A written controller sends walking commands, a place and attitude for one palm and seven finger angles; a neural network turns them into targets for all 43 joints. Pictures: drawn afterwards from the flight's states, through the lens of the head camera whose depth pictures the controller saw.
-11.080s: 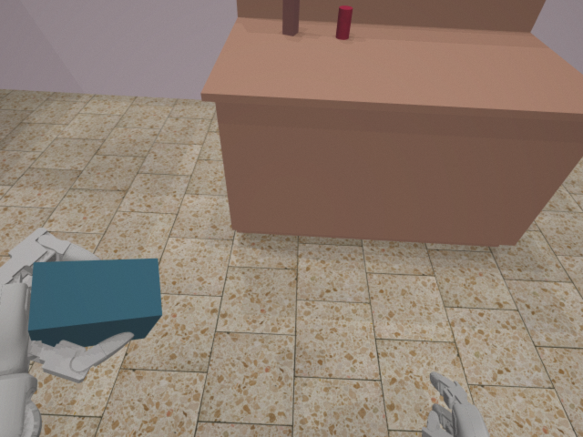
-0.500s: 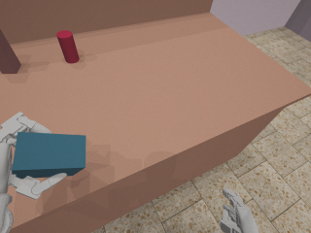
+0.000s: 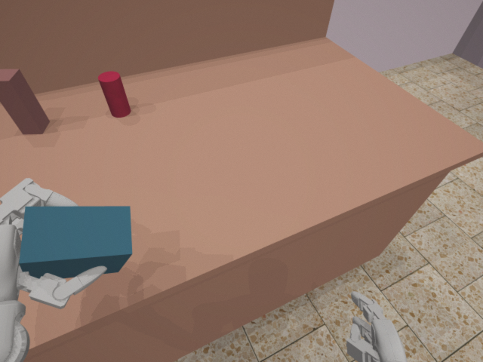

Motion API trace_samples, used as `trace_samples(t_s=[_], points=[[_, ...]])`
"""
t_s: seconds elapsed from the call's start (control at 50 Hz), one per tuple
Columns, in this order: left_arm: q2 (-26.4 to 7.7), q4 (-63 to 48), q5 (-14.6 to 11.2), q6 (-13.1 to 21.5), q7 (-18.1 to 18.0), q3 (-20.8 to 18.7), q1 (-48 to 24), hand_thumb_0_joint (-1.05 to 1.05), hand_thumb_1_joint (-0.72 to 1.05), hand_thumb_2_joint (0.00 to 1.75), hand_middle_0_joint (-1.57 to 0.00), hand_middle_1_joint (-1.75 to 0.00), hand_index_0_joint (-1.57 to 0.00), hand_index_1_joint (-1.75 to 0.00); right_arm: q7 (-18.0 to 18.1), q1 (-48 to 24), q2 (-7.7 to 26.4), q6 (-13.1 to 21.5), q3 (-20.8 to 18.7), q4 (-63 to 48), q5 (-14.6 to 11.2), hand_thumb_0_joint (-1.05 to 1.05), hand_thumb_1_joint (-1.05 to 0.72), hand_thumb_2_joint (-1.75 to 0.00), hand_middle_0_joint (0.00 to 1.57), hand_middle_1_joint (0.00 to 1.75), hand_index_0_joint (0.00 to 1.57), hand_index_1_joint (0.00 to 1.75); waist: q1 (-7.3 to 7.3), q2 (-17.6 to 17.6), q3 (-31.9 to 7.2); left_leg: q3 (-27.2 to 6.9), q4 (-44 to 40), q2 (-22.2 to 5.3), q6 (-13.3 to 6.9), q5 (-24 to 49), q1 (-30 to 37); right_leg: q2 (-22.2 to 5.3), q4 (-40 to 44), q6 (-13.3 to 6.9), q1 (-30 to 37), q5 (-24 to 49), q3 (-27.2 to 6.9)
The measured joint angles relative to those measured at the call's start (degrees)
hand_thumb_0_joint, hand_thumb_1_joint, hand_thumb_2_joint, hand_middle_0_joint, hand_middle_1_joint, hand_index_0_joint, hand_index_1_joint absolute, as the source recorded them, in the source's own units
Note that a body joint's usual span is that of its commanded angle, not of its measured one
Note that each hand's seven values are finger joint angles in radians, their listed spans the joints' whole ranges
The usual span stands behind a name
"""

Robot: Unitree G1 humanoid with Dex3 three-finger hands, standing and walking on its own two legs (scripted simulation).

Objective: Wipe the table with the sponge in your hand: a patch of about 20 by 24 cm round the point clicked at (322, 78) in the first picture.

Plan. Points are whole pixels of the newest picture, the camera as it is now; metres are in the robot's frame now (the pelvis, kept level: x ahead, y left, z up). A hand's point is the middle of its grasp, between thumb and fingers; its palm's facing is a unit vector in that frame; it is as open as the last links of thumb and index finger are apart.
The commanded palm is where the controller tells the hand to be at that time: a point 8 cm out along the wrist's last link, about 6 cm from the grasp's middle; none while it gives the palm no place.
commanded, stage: come to a stop and stand still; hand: left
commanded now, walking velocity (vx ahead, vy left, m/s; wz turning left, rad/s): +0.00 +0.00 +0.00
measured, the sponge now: (93, 243) +0.23 +0.21 +0.14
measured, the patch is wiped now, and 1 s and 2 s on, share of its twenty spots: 0.00 0.00 0.00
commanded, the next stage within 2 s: look again from close up in 0.38 s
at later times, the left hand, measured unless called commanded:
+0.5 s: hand (67, 254) +0.21 +0.23 +0.15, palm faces +0.34 -0.86 -0.38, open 10.4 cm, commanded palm +0.15 +0.27 +0.18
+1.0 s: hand (27, 216) +0.23 +0.27 +0.19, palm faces +0.41 -0.79 -0.45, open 10.4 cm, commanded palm +0.16 +0.27 +0.18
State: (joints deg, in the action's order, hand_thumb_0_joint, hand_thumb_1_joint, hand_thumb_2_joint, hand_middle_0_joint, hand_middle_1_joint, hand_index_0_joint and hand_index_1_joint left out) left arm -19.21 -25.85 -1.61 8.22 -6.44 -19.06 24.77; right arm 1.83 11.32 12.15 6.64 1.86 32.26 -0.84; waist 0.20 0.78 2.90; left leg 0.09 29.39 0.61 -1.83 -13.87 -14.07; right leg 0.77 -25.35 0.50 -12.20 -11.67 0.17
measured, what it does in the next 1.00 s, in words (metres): stands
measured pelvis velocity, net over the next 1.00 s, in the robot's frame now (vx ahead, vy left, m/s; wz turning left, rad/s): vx -0.01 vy -0.01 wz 0.00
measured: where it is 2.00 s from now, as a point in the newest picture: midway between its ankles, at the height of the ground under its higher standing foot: outside the picture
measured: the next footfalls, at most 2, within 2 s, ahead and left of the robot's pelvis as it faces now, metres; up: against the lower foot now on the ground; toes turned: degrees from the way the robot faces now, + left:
none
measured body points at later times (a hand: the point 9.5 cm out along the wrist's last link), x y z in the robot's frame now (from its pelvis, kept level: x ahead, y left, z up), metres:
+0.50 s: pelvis -0.01 -0.01 +0.00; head +0.00 +0.00 +0.45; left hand +0.18 +0.27 +0.17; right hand +0.16 -0.24 -0.07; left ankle +0.02 +0.09 -0.74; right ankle +0.02 -0.13 -0.74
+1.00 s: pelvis -0.01 -0.01 +0.00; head -0.02 -0.01 +0.45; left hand +0.21 +0.31 +0.21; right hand +0.19 -0.22 -0.07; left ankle +0.02 +0.09 -0.74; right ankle +0.02 -0.13 -0.74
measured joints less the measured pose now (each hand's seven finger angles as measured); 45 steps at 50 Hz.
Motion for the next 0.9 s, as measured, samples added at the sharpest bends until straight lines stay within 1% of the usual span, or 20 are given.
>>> trace_samples(t_s=[0.16,0.26,0.58,0.82,0.84,0.86,0.88,0.9], points=[[-0.82,-0.16,-0.69,1.14,0.11,-0.13,1.35,-0.01,-0.51,1.01,-0.69,-1.36,-0.7,-1.36,0.58,0.99,1.07,0.17,-0.95,0.75,-0.26,0.01,-0.9,-0.9,0.21,0.3,0.2,0.3,-0.89,-0.04,-0.75,-0.3,-0.94,-0.62,0.67,0.78,0.18,0.61,1.04,-0.65,0.22,0.82,0.28],[-0.81,0.72,-0.81,1.16,0.28,0.16,1.76,-0.01,-0.51,1.01,-0.69,-1.36,-0.7,-1.36,0.74,1.4,1.14,0.27,-1.02,0.93,-0.34,0.01,-0.9,-0.9,0.2,0.3,0.2,0.3,-1.01,0.07,-1.03,-0.36,-1.34,-0.84,0.85,1.24,0.08,0.84,1.61,-0.84,0.2,1.37,0.33],[-0.84,0.03,-0.7,1.36,0.54,0.66,1.55,-0.01,-0.51,1.01,-0.69,-1.36,-0.7,-1.36,0.56,0.89,-0.34,1.22,0.15,1.28,0.11,0.01,-0.9,-0.9,0.21,0.3,0.2,0.3,-0.31,-0.28,-0.47,-0.37,-2.98,-0.47,0.7,2.46,0.35,0.46,2.86,-0.66,0.34,2.33,0.34],[-0.75,-0.16,-0.88,0.8,0.8,0.94,1.74,-0.01,-0.51,1.01,-0.69,-1.36,-0.7,-1.36,0.7,0.11,-0.25,0.99,0.09,0.89,0.07,0.01,-0.9,-0.9,0.21,0.3,0.2,0.3,0.06,-0.6,-0.47,-0.39,-3.69,-0.1,0.38,2.68,0.77,0.1,3.75,-0.33,0.91,2.59,0.35],[-3.24,0.25,0.1,1.13,1.38,1.29,-0.71,-0.01,-0.51,1.01,-0.69,-1.36,-0.7,-1.36,2.11,1.19,0.41,0.91,1.04,-0.62,-1.09,0.01,-0.9,-0.9,0.21,0.3,0.2,0.3,0.55,-0.47,-0.24,-0.96,-2.71,-0.03,0.23,2.43,-0.14,0.15,2.82,0.09,0.32,1.95,0.74],[-6.92,1.82,2.31,1.24,2.63,1.17,-5.45,-0.01,-0.51,1.01,-0.69,-1.35,-0.7,-1.36,2.79,2.12,0.66,1.56,1.02,-1.12,-0.37,0.01,-0.9,-0.9,0.21,0.3,0.2,0.3,1.81,-0.66,0.23,-1.41,-1.56,0.27,0.21,2.13,-0.83,-0.07,1.22,-0.22,-0.43,1.35,1.14],[-9.61,4.19,2.55,0.37,3.64,0.66,-10.16,-0.01,-0.51,1.01,-0.69,-1.35,-0.7,-1.35,2.35,2.1,0.83,1.95,0.91,-0.37,0.33,0.01,-0.9,-0.9,0.21,0.3,0.2,0.3,2.68,-0.79,0.44,-1.66,-0.81,0.54,0.37,1.91,-1.13,-0.32,-0.18,-0.58,-0.94,0.72,1.39],[-10.7,5.89,1.33,-1.92,4.46,-0.41,-13.77,-0.01,-0.51,1.01,-0.69,-1.35,-0.7,-1.35,1.57,1.38,1.09,2.0,1.16,0.89,0.78,0.01,-0.9,-0.9,0.21,0.3,0.2,0.3,3.08,-0.79,0.47,-1.65,-0.53,0.66,0.58,1.78,-0.97,-0.45,-0.97,-0.76,-1.03,0.29,1.38]])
